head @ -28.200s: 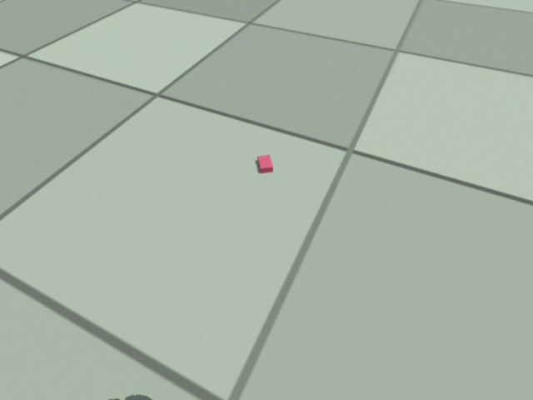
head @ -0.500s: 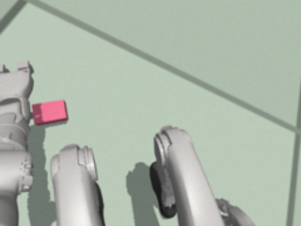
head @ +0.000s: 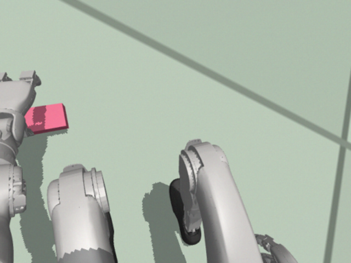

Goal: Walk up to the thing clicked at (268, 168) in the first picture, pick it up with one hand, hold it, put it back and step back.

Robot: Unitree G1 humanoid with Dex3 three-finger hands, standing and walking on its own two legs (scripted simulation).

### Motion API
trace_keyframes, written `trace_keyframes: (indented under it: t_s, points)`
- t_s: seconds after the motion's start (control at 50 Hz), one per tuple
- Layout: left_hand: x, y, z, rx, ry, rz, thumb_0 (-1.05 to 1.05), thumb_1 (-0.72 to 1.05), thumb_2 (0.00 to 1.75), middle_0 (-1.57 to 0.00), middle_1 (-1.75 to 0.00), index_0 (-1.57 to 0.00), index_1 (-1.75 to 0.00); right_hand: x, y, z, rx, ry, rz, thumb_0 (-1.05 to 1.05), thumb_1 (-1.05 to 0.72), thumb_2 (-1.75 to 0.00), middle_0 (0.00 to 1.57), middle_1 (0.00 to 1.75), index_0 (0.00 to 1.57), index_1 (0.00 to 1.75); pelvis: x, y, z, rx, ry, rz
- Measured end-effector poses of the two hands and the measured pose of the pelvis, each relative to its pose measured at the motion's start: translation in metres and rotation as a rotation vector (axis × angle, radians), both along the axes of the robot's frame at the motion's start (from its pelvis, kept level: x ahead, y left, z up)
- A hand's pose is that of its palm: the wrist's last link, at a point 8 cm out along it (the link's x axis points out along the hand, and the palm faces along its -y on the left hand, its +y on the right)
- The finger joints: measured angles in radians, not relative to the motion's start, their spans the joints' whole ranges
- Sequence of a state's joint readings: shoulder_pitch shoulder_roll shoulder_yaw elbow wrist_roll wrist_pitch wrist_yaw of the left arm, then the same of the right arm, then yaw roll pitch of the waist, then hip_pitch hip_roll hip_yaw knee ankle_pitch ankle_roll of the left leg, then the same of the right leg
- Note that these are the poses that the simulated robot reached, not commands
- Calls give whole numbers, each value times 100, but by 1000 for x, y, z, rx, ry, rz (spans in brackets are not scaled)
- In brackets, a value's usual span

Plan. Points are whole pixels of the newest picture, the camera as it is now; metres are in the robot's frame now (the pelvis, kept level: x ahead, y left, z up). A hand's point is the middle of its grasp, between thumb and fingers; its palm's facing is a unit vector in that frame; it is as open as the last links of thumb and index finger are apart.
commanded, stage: home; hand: left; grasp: from above
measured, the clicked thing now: (46, 119) +0.48 +0.26 -0.31
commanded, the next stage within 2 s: none
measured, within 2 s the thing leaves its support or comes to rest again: neither
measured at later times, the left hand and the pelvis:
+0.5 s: hand out of the picture +0.37 +0.26 +0.01, palm faces -0.30 -0.60 -0.74, open 8.2 cm; pelvis +0.01 +0.00 +0.13, yaw +3 degrees
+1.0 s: hand out of the picture +0.26 +0.22 +0.23, palm faces +0.12 -0.95 -0.29, open 7.4 cm; pelvis +0.04 +0.00 +0.31, yaw +7 degrees
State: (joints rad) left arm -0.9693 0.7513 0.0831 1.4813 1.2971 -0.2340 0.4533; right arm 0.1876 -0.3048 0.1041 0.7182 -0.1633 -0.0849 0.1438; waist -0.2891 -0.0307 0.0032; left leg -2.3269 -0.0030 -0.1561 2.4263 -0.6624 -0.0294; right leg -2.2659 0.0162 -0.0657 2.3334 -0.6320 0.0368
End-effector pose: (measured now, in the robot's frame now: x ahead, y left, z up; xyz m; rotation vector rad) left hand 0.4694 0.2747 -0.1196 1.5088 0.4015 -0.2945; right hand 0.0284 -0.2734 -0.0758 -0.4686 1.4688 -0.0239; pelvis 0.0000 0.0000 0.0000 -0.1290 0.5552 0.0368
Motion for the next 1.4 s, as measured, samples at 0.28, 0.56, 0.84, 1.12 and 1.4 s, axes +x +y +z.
trace_keyframes:
  t_s: [0.28,0.56,0.84,1.12,1.4]
  points:
    - [-8,19,89,-103,-70,285,0,12,90,-23,-58,-21,-60,33,20,14,119,-77,-122,1,-90,-89,20,30,20,30,12,4,47,12,79,16]
    - [-129,12,204,-530,12,491,1,78,90,-22,-34,-21,-34,154,20,126,119,-408,4,1,-91,-89,20,30,20,30,9,2,153,38,19,47]
    - [-210,-6,310,-880,47,828,1,89,90,-21,-30,-21,-30,217,62,247,176,-698,31,1,-91,-90,20,30,20,30,23,0,250,64,-108,72]
    - [-243,-16,423,-1065,61,1037,2,90,90,-20,-30,-20,-30,199,64,352,120,-748,-44,1,-91,-89,20,30,21,30,62,4,349,85,-253,97]
    - [-271,-19,494,-1099,34,1035,1,90,90,-20,-29,-20,-30,228,61,411,106,-914,-35,2,-91,-90,20,30,20,30,86,9,391,103,-360,111]
